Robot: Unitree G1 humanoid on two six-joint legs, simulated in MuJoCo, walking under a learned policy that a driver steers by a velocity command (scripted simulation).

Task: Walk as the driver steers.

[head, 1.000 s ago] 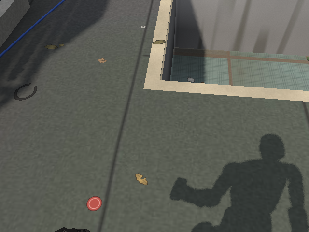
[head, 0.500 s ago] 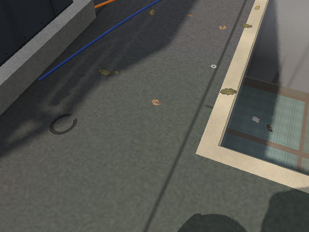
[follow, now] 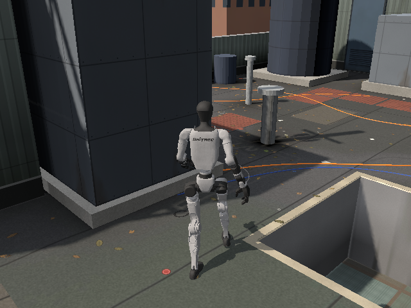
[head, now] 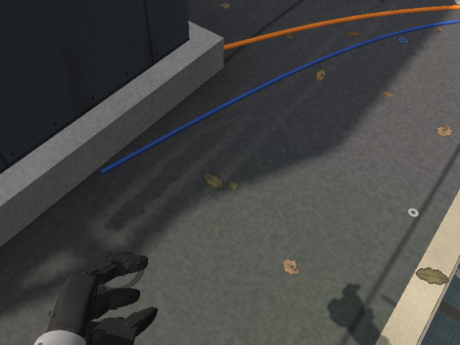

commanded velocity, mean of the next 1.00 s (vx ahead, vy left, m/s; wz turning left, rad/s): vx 0.62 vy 0.00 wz -0.23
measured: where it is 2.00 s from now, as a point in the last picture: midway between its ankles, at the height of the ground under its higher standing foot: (210, 225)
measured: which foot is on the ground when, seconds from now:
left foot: down 0.00-0.04, up 0.06-0.44, down 0.46-0.86, up 0.88-1.00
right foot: up 0.00-0.02, down 0.04-0.46, up 0.48-0.84, down 0.86-1.00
